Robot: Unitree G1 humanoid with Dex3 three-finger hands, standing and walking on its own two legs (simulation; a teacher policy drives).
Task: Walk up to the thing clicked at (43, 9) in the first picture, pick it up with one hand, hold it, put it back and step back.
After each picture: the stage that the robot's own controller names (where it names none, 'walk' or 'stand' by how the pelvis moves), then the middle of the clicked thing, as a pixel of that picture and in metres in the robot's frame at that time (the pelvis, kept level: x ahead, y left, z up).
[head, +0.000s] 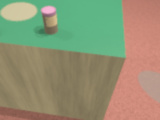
stand; (50, 20) +0.69 +0.16 +0.05
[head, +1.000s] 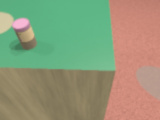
walk; (25, 34) +0.55 +0.26 +0.06
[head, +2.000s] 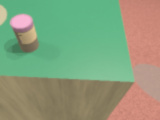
walk; (25, 34) +0.48 +0.20 +0.09
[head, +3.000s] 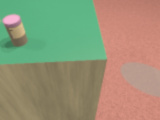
walk; (16, 31) +0.58 +0.26 +0.08
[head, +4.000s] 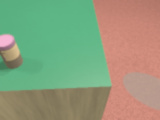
stand; (9, 52) +0.47 +0.26 +0.07
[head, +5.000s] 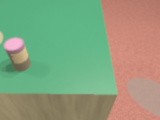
stand; (18, 55) +0.45 +0.25 +0.05
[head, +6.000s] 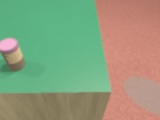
stand; (12, 55) +0.46 +0.27 +0.05
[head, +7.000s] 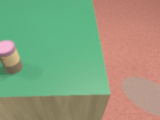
stand; (9, 57) +0.44 +0.28 +0.05
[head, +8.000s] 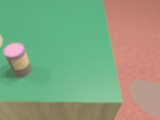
stand; (18, 60) +0.42 +0.24 +0.06
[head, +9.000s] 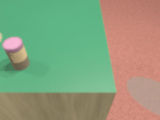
stand; (17, 54) +0.46 +0.26 +0.06
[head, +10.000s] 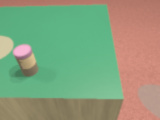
rise first; (26, 61) +0.44 +0.26 +0.06
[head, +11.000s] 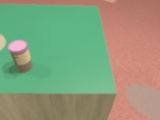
go down; (21, 57) +0.47 +0.24 +0.06
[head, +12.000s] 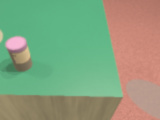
go down; (20, 54) +0.45 +0.23 +0.07
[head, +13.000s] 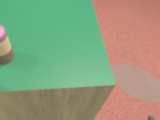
close in; out of the picture +0.45 +0.24 +0.09
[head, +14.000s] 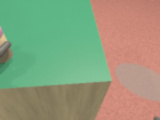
close; out of the picture +0.46 +0.26 +0.10
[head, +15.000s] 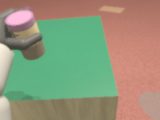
lift; (27, 36) +0.34 +0.15 +0.29
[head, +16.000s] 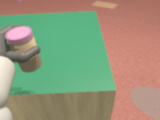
hold; (25, 50) +0.35 +0.17 +0.22
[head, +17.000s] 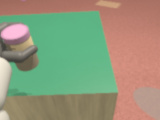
hold; (22, 48) +0.34 +0.18 +0.24
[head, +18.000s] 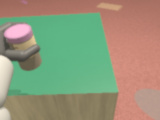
hold; (25, 48) +0.34 +0.17 +0.24
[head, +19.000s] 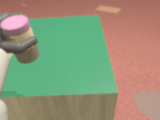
crouch; (22, 40) +0.34 +0.17 +0.27
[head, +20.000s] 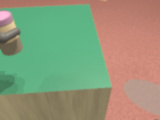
crouch; (6, 34) +0.42 +0.22 +0.22
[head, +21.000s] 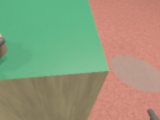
lower; out of the picture +0.46 +0.25 +0.11
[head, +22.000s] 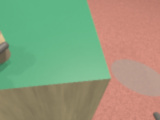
lower; out of the picture +0.45 +0.25 +0.11
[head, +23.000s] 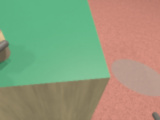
lower; out of the picture +0.46 +0.25 +0.10
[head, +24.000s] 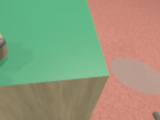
lower; out of the picture +0.46 +0.25 +0.11
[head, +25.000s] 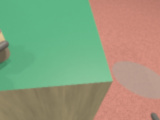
loosen; out of the picture +0.45 +0.25 +0.10
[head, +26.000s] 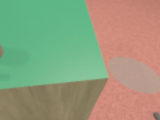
rise; out of the picture +0.46 +0.26 +0.10
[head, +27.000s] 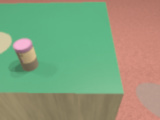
sink last; (26, 55) +0.46 +0.25 +0.08
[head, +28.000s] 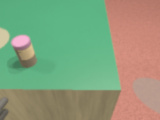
stand; (25, 52) +0.47 +0.25 +0.06
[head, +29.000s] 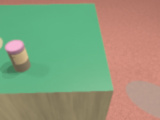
stand; (18, 56) +0.47 +0.26 +0.06
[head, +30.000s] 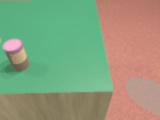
stand; (17, 55) +0.46 +0.26 +0.05
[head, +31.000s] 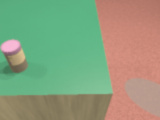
stand; (15, 56) +0.46 +0.26 +0.05
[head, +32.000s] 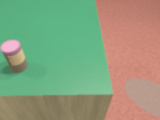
stand; (15, 57) +0.45 +0.26 +0.05
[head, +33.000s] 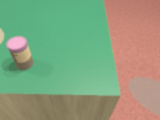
stand; (21, 54) +0.45 +0.24 +0.05
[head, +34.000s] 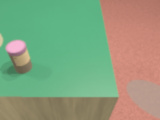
walk; (20, 57) +0.45 +0.24 +0.05
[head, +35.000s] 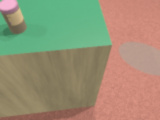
walk; (13, 17) +0.57 +0.28 +0.07
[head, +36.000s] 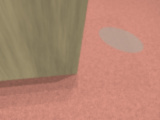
walk; out of the picture +0.92 +0.34 +0.08
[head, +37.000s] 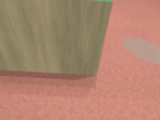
stand; out of the picture +1.08 +0.19 +0.07
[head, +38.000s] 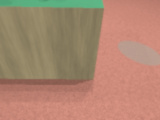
stand; out of the picture +1.09 +0.21 +0.05
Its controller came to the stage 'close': yes
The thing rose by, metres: 0.22
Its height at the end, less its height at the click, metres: +0.00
